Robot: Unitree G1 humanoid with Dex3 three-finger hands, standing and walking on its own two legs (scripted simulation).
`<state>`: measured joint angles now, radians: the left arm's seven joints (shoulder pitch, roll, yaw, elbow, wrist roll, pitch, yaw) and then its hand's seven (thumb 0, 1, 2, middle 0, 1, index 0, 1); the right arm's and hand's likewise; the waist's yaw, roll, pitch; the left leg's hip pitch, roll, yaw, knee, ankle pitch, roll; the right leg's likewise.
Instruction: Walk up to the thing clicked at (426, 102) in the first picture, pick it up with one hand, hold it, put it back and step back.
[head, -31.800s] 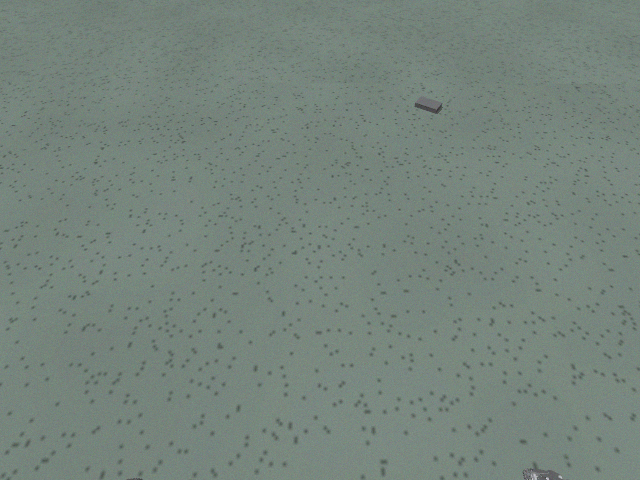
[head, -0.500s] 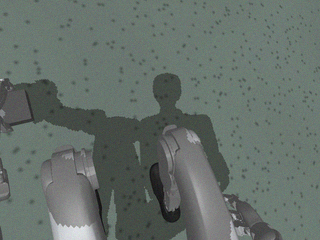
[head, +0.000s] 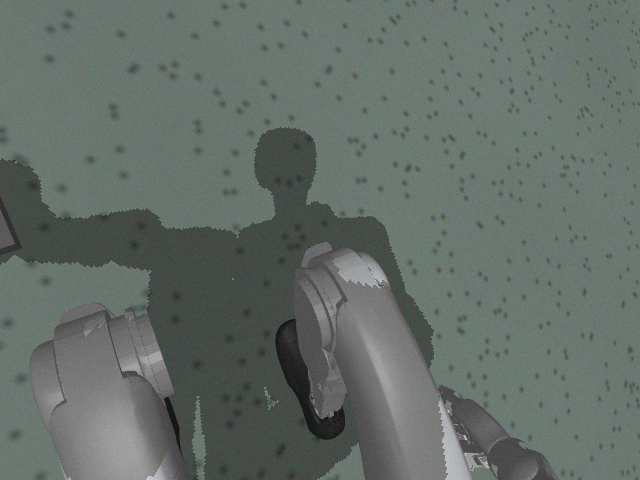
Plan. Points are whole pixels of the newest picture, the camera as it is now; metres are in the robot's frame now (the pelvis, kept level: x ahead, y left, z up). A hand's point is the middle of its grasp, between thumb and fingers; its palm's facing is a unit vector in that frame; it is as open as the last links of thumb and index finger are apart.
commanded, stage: rest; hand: left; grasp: from above
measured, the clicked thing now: out of the picture +0.42 +0.34 -0.25
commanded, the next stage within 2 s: open in 0.80 s
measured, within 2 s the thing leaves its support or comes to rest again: rests again in 0.46 s
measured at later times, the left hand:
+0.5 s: hand out of the picture +0.42 +0.33 -0.25, palm faces -0.43 -0.17 -0.89, open 10.8 cm
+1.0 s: hand out of the picture +0.42 +0.33 -0.25, palm faces -0.43 -0.17 -0.89, open 10.8 cm
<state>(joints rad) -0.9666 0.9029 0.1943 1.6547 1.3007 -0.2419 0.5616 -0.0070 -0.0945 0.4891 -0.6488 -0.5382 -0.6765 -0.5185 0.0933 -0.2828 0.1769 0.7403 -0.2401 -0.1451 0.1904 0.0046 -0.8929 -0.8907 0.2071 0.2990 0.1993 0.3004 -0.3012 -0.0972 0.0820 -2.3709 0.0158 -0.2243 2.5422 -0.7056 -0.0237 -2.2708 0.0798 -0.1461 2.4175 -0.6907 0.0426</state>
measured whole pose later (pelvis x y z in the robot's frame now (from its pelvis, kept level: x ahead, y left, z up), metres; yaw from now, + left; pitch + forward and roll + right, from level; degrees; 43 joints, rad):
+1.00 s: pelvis -0.01 +0.01 +0.00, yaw -3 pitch +25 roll -14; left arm -1.00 1.02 0.14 1.79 1.27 -0.26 0.68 -0.01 -0.08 0.44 -0.66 -0.52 -0.69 -0.50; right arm 0.05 -0.33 0.31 0.70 -0.29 -0.25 0.26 0.00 -0.90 -0.90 0.21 0.30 0.20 0.30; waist -0.35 -0.16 0.17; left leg -2.34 0.02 -0.28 2.58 -0.72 -0.01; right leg -2.21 0.10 -0.19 2.40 -0.67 0.06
